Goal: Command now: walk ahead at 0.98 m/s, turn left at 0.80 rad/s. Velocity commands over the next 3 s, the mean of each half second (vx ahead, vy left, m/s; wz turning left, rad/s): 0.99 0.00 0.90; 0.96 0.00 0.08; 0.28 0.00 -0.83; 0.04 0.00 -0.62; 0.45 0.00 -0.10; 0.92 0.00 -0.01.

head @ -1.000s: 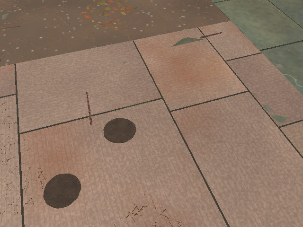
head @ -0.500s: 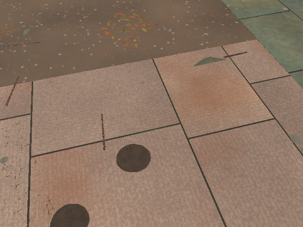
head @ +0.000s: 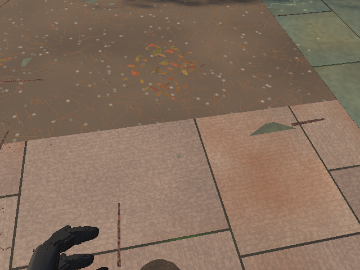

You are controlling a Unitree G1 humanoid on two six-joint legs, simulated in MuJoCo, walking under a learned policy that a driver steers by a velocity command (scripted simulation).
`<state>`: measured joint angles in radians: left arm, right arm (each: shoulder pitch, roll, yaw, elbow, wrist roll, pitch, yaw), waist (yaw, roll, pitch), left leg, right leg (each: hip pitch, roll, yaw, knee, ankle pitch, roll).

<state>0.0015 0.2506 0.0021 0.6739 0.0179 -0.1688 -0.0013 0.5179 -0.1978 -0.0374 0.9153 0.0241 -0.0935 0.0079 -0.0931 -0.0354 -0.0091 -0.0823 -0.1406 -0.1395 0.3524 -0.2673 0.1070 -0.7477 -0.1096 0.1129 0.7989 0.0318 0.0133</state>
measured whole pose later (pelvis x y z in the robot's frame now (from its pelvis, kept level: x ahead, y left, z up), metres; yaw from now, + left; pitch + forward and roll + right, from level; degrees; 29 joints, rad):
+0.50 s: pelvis +0.41 +0.02 -0.02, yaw +28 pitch +0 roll -4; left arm 0.45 0.32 0.08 0.88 0.00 -0.11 0.00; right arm 0.06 -0.30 -0.05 0.58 0.03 -0.03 0.05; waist 0.11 0.04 0.04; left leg -0.86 0.13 0.02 0.98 0.03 0.09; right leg 0.16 0.01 -0.25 0.26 -0.40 0.06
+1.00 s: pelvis +0.77 +0.27 -0.02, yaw +28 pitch +0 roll +1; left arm 0.14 0.27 0.03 0.73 -0.02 -0.10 -0.05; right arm 0.41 -0.22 -0.03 0.83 -0.02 -0.13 -0.01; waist -0.07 -0.05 0.03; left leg 0.17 -0.10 0.15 0.25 -0.42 0.07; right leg -0.81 -0.07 -0.01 0.69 0.32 -0.05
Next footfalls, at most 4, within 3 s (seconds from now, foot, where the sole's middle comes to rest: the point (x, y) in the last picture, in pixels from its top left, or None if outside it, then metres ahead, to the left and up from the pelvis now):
0.14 right None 0.35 -0.16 -0.78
0.62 left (102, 247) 0.63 0.25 -0.78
1.08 right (84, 154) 1.10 0.36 -0.78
1.54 left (42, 147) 1.15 0.56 -0.78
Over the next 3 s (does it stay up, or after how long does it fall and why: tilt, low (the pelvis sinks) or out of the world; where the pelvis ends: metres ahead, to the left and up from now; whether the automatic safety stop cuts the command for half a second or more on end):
stays up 1.46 0.32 -0.02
